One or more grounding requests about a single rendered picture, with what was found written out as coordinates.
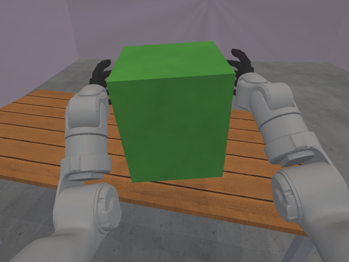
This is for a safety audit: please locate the right robot forearm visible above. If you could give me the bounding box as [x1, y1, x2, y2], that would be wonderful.
[236, 73, 349, 196]

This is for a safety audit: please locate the robot left hand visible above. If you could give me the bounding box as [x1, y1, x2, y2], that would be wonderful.
[89, 59, 112, 104]

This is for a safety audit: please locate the robot right hand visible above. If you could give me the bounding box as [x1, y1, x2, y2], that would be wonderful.
[227, 49, 254, 95]

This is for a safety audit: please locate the carton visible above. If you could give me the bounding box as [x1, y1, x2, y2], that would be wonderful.
[106, 41, 236, 183]

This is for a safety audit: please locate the table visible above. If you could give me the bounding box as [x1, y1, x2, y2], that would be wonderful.
[0, 90, 314, 262]

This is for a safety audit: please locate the left robot forearm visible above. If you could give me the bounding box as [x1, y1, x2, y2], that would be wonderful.
[53, 84, 111, 228]

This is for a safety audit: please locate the left robot upper arm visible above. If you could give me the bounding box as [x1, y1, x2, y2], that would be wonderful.
[9, 182, 122, 262]

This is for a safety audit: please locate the right robot upper arm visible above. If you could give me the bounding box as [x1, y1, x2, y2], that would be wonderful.
[271, 161, 349, 262]

